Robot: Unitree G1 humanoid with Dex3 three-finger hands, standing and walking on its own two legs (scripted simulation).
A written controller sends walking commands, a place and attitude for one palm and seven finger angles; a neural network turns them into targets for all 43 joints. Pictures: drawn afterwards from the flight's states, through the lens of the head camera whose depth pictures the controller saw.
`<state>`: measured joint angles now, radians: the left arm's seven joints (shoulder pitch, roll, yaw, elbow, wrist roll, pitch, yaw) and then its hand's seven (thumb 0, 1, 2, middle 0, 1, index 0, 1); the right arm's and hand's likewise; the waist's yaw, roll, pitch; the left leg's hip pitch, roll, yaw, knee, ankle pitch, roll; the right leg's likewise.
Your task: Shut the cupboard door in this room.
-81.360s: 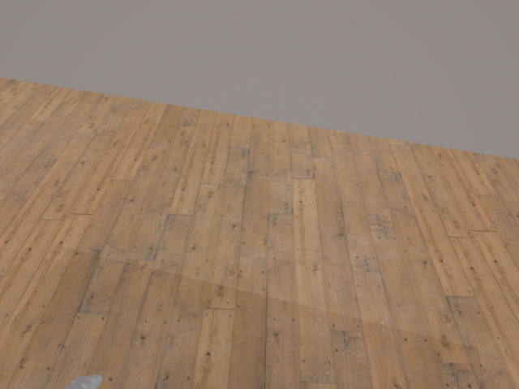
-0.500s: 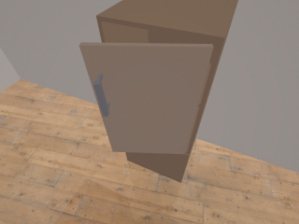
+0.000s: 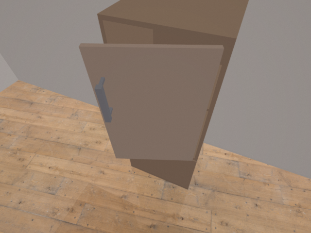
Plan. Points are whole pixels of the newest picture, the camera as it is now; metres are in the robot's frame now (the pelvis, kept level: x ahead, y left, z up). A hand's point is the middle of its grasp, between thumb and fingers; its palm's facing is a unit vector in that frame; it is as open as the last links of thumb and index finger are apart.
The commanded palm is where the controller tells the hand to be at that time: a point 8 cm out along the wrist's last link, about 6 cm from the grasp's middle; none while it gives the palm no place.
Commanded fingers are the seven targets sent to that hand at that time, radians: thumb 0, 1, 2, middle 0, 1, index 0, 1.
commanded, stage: come to a stop and stand still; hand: left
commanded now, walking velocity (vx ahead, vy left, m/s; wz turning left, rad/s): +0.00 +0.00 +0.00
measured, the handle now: (105, 100) +0.48 +0.19 +0.06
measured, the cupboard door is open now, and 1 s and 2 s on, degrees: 21 21 21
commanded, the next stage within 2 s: look again from close up in 0.80 s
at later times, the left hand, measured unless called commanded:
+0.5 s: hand out of the picture +0.04 +0.20 -0.17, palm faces -0.01 -0.97 -0.23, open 7.4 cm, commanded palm none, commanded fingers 0.00 0.90 0.90 -0.20 -0.30 -0.20 -0.30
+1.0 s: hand out of the picture -0.02 +0.18 -0.18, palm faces +0.03 -0.98 -0.17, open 7.4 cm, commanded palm none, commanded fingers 0.00 0.90 0.90 -0.20 -0.30 -0.20 -0.30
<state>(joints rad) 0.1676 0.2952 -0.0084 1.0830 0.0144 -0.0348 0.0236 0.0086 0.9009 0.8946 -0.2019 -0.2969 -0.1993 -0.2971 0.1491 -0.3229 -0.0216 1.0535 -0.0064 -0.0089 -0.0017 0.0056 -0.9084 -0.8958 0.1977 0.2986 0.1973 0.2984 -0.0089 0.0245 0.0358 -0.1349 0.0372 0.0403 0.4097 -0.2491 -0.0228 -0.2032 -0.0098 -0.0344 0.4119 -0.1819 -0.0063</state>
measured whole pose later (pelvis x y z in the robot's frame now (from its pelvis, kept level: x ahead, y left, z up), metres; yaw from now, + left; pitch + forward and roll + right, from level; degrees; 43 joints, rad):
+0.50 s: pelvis +0.00 +0.01 +0.00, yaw +0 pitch -2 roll +1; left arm 0.20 0.21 -0.01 1.09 0.01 -0.01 0.02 0.01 0.90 0.89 -0.20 -0.30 -0.20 -0.30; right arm 0.25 -0.19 0.01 1.09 -0.01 -0.01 -0.01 0.01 -0.91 -0.90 0.20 0.30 0.20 0.30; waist -0.01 0.00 0.04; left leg -0.13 0.01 0.05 0.43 -0.26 0.00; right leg -0.22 -0.04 -0.02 0.47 -0.21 0.01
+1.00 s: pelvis -0.01 +0.01 +0.00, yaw +0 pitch -2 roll +0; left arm 0.30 0.15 -0.01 1.13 0.02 -0.01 0.03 0.01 0.90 0.89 -0.20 -0.30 -0.20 -0.30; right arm 0.28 -0.13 0.00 1.14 -0.01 -0.01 -0.02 0.01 -0.92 -0.90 0.20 0.30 0.20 0.30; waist 0.01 -0.01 0.03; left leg -0.14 0.01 0.05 0.41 -0.23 0.00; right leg -0.21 -0.04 -0.03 0.43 -0.18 0.01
